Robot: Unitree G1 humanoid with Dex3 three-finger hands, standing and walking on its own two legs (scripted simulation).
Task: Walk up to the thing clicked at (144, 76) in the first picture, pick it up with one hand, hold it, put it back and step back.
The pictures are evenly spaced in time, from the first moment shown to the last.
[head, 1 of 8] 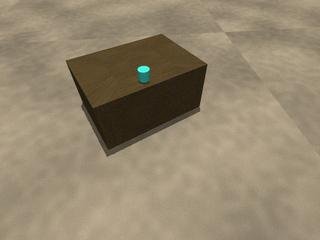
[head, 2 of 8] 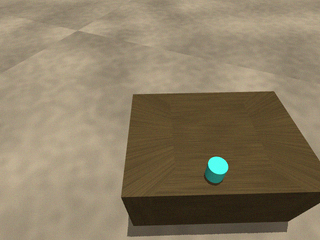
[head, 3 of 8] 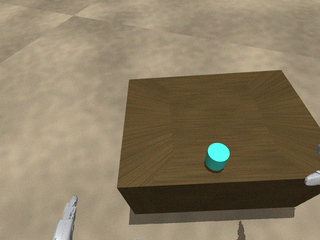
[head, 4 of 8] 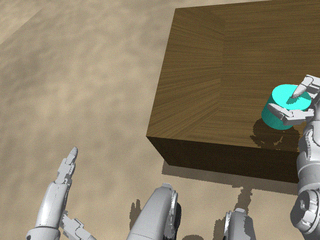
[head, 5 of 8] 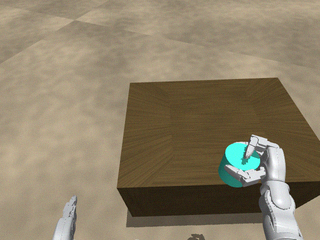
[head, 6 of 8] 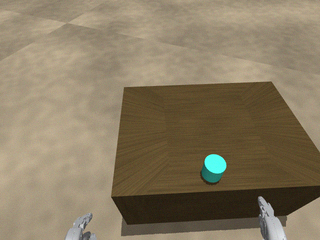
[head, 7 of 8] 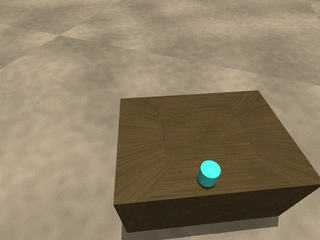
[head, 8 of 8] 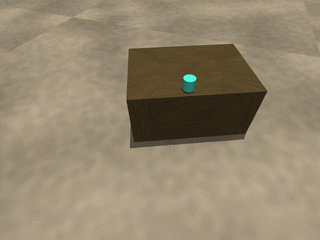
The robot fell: no
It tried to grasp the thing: yes
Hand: right
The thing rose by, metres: 0.26
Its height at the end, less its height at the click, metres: +0.00
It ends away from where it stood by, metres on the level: 0.02
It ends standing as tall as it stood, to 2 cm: yes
